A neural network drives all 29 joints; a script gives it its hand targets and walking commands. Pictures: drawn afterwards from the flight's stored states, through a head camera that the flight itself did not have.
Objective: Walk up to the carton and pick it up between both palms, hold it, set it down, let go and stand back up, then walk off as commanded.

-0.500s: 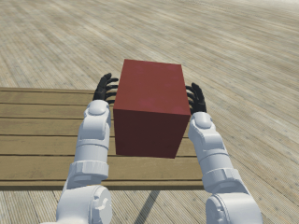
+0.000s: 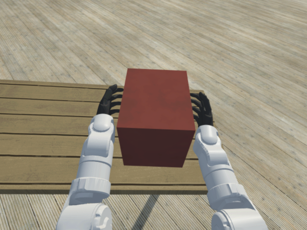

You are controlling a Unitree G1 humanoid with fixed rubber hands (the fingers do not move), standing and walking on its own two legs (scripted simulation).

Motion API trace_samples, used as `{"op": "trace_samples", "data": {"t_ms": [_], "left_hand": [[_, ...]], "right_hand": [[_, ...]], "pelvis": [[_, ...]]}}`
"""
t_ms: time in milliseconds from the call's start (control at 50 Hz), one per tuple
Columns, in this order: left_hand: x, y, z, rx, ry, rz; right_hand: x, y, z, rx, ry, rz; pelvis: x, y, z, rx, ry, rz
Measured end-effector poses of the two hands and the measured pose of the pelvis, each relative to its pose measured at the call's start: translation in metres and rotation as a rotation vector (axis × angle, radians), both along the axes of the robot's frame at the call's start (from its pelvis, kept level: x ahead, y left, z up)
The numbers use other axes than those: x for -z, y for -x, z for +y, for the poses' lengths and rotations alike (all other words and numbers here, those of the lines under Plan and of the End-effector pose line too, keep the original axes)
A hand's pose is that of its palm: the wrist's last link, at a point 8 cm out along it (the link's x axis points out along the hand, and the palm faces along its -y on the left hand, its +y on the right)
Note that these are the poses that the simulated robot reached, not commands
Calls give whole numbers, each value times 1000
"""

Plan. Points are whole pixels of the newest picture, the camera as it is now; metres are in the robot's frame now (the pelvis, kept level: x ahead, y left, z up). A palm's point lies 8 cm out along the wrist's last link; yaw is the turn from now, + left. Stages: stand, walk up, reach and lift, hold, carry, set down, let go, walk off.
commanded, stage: set down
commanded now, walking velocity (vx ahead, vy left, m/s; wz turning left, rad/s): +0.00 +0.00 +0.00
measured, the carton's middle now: (155, 118) +0.41 +0.01 +0.09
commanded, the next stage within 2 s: none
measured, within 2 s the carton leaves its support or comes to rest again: neither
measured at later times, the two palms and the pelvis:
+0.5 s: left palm (110, 123) +0.38 +0.13 +0.08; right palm (204, 133) +0.36 -0.13 +0.08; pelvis +0.00 +0.00 +0.00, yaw +0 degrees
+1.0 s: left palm (114, 130) +0.39 +0.12 +0.04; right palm (202, 140) +0.37 -0.14 +0.05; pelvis +0.01 +0.00 +0.00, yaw +0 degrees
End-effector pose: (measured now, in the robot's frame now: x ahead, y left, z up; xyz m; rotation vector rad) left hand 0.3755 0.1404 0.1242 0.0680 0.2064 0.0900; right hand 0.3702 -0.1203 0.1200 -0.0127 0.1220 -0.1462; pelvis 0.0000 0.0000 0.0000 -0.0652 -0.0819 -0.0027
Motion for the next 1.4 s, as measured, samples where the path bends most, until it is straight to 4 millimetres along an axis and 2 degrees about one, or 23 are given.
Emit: {"op": "trace_samples", "data": {"t_ms": [160, 360, 680, 1400], "left_hand": [[5, 1, -2, 9, 4, -9], [31, 0, -6, 22, 16, 46], [49, -6, -11, 33, 32, 45], [126, -18, -20, 69, 66, 112]], "right_hand": [[4, 3, -2, 4, 40, -12], [29, 7, -5, 22, 43, 41], [44, 4, -11, 36, 49, 42], [112, 0, -18, 76, 57, 114]], "pelvis": [[0, 0, 0, 0, 0, -1], [0, -1, 0, 0, 0, 2], [0, -8, -1, 1, -1, 12], [0, -24, 0, 14, -1, 210]]}}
